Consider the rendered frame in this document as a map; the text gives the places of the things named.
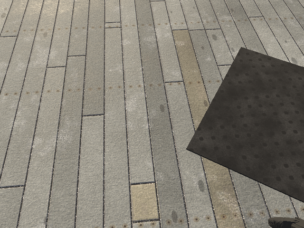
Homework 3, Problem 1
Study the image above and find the right robot hand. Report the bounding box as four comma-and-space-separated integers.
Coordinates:
268, 217, 304, 228

